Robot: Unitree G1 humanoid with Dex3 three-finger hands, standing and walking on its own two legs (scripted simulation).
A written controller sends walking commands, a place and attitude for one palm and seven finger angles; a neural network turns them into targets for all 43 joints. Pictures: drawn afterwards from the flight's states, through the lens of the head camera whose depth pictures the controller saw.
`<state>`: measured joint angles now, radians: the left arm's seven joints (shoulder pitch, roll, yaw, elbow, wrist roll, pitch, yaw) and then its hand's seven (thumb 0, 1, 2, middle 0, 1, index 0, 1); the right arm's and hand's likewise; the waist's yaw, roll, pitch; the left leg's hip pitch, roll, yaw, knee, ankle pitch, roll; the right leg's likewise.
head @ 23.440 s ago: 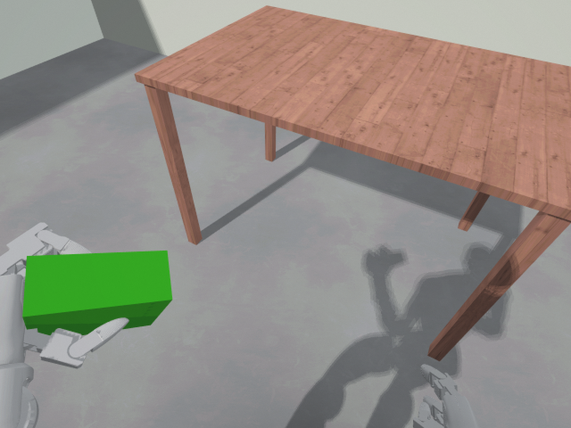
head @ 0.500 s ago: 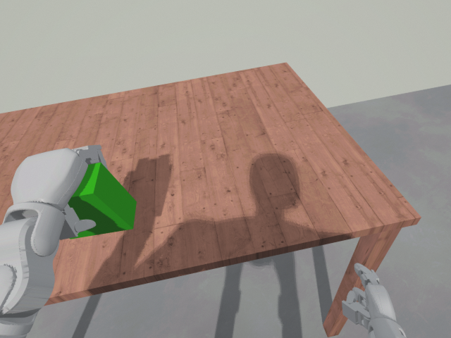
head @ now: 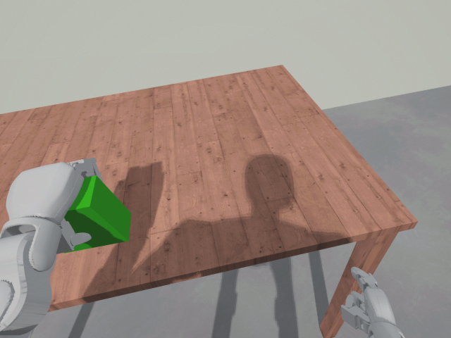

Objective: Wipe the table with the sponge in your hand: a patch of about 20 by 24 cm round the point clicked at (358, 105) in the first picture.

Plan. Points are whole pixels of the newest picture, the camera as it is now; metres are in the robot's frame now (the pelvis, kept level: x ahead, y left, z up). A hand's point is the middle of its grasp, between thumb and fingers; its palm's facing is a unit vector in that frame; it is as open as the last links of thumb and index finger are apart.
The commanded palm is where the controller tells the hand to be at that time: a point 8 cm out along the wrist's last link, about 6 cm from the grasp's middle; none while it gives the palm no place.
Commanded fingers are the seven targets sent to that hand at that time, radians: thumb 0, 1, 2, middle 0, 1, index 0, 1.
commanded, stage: move the sponge above the wiping area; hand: left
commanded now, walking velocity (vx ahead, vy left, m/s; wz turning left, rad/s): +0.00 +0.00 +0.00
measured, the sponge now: (86, 222) +0.23 +0.28 +0.13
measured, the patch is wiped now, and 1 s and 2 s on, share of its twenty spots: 0.00 0.00 0.00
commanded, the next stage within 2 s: lower the sponge onto the table in 1.94 s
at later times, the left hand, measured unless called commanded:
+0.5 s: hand (86, 203) +0.25 +0.27 +0.16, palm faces +0.11 -0.04 -0.99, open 9.5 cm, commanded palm +0.21 +0.27 +0.22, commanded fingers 0.00 0.10 1.30 -1.20 -1.60 -1.20 -1.60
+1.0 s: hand (87, 213) +0.24 +0.27 +0.14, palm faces +0.10 -0.06 -0.99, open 9.5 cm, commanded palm +0.21 +0.27 +0.21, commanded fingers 0.00 0.10 1.30 -1.20 -1.60 -1.20 -1.60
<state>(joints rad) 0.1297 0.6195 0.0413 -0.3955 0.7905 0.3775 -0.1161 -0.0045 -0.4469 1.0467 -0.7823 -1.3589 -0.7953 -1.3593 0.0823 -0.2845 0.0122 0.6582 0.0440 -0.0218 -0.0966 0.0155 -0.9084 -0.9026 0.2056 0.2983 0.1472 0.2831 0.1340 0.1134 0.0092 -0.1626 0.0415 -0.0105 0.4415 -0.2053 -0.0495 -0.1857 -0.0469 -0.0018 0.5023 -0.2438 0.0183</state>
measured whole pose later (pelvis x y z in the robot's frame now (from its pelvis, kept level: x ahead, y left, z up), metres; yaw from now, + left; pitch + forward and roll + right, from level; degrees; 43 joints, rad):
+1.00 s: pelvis +0.01 +0.00 +0.00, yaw +0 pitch -4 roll +1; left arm 0.12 0.56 -0.02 -0.30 0.86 0.37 -0.08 0.00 -0.45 1.05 -0.78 -1.36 -0.79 -1.36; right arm 0.08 -0.28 0.01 0.67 0.04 -0.02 -0.08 0.02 -0.91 -0.90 0.21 0.30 0.17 0.30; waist 0.13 0.11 0.00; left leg -0.15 0.04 -0.01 0.43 -0.21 -0.05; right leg -0.18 -0.04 0.00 0.49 -0.24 0.02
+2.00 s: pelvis +0.00 +0.00 +0.00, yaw +0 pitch -4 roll +1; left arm 0.08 0.57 -0.02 -0.29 0.86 0.36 -0.10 0.00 -0.45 1.05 -0.78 -1.36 -0.79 -1.36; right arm 0.07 -0.28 0.01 0.69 0.04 -0.03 -0.10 0.02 -0.91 -0.90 0.21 0.30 0.15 0.29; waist 0.13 0.11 0.00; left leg -0.15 0.04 -0.01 0.42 -0.20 -0.05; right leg -0.17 -0.05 0.00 0.48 -0.23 0.02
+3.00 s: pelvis +0.00 +0.00 +0.00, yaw +0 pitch -4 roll +1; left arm 0.13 0.54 -0.03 -0.25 0.88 0.33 -0.07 0.00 -0.45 1.05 -0.78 -1.36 -0.79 -1.36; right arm 0.08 -0.27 0.01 0.68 0.03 -0.03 -0.09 0.02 -0.91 -0.90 0.21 0.30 0.15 0.28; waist 0.13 0.11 0.00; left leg -0.16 0.05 -0.02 0.43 -0.20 -0.05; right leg -0.17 -0.04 -0.01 0.48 -0.24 0.01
